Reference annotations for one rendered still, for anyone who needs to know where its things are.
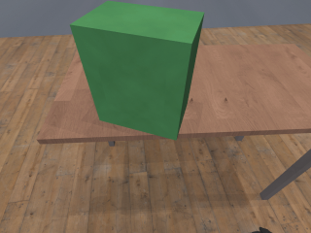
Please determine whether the carton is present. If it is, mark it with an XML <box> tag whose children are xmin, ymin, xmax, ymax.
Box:
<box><xmin>69</xmin><ymin>0</ymin><xmax>205</xmax><ymax>141</ymax></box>

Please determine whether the table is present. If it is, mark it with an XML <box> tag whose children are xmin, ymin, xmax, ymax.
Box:
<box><xmin>36</xmin><ymin>44</ymin><xmax>311</xmax><ymax>200</ymax></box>

